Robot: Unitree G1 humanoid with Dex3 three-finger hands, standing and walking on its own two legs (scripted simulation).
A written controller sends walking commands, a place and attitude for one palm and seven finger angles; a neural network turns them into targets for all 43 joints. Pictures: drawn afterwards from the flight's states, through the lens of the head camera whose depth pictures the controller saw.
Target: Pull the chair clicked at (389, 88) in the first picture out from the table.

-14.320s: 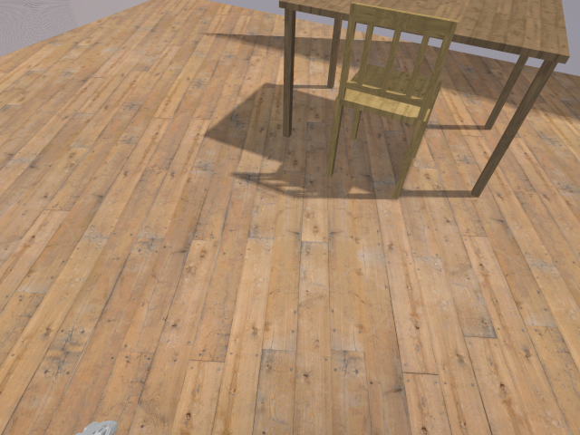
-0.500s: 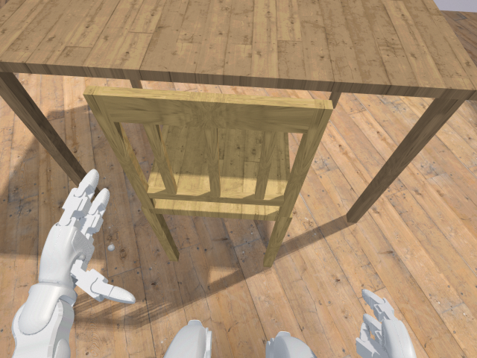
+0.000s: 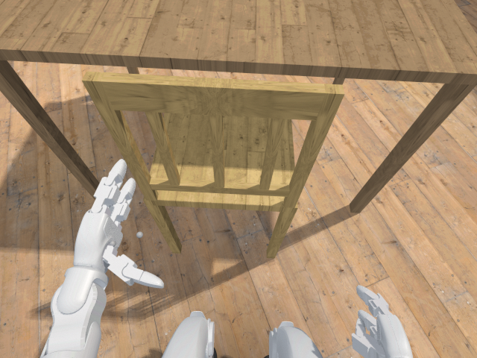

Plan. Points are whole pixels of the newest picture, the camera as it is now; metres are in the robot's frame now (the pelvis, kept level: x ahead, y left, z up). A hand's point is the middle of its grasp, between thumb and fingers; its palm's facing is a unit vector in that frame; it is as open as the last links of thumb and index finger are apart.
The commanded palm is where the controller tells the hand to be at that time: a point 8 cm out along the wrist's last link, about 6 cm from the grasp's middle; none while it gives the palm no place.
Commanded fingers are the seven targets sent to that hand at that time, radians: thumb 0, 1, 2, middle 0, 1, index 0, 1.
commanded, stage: aim the fingers beside a spindle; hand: left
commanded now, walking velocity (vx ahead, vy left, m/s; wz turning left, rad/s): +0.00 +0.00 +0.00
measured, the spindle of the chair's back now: (218, 154) +0.49 +0.06 -0.01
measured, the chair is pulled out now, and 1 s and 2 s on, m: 0.00 0.00 0.00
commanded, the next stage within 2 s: none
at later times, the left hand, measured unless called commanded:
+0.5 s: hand (154, 213) +0.35 +0.16 +0.01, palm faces -0.03 -1.00 -0.02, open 16.9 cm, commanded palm +0.32 +0.21 +0.01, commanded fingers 0.00 -0.50 0.30 -0.06 -0.08 -0.06 -0.08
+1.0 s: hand (165, 223) +0.33 +0.14 +0.00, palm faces -0.06 -1.00 +0.00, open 16.9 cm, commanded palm +0.32 +0.20 +0.01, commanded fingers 0.00 -0.50 0.30 -0.06 -0.08 -0.06 -0.08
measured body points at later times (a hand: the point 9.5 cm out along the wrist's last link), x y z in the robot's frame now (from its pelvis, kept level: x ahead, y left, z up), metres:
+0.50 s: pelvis +0.00 +0.00 -0.01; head +0.11 +0.02 +0.42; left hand +0.34 +0.21 +0.01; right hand +0.15 -0.24 -0.12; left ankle +0.03 +0.10 -0.64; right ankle +0.01 -0.11 -0.64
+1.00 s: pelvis +0.00 +0.00 -0.02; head +0.11 +0.02 +0.42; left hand +0.33 +0.19 +0.00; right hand +0.16 -0.24 -0.12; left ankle +0.04 +0.10 -0.64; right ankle +0.01 -0.11 -0.64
